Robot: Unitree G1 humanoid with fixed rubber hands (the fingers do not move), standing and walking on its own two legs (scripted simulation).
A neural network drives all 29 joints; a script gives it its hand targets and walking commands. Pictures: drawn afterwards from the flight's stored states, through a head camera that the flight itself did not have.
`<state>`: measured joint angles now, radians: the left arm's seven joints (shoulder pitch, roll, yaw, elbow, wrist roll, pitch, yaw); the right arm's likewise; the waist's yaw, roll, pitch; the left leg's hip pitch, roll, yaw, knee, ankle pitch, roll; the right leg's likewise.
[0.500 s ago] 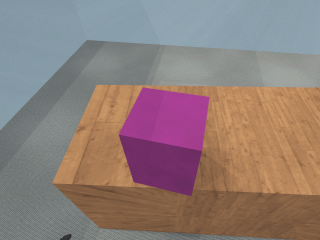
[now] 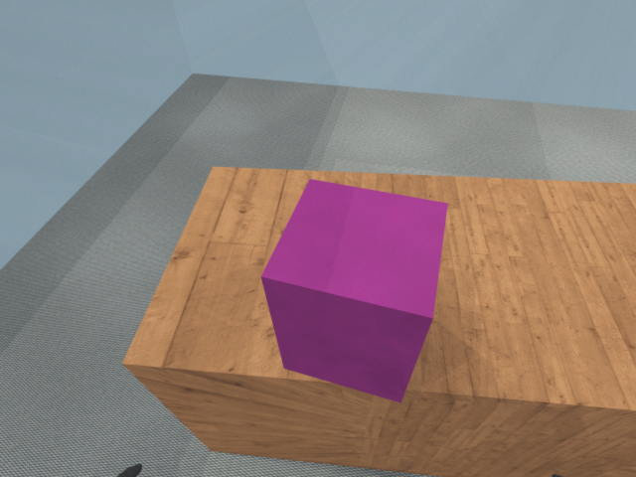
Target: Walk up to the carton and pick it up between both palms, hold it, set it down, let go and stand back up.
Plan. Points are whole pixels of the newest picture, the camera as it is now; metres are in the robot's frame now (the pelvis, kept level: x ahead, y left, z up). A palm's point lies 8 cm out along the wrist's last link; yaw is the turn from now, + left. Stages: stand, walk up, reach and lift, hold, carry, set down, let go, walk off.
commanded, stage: walk up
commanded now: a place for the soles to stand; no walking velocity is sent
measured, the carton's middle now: (357, 294) +0.37 -0.03 -0.02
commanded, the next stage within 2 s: reach and lift in 0.82 s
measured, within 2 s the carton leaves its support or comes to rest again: neither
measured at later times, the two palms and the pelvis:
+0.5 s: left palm out of the picture +0.09 +0.30 -0.11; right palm out of the picture +0.11 -0.29 -0.11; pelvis +0.02 +0.00 +0.00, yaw +1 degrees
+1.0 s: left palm (136, 442) +0.19 +0.29 -0.10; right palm (558, 475) +0.15 -0.28 -0.12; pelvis +0.01 -0.01 -0.02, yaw -2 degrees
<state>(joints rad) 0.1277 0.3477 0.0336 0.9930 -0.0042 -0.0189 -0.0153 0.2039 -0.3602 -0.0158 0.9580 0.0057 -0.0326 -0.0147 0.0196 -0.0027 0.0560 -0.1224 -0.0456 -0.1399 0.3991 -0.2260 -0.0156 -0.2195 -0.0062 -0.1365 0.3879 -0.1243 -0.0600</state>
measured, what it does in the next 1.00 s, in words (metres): stands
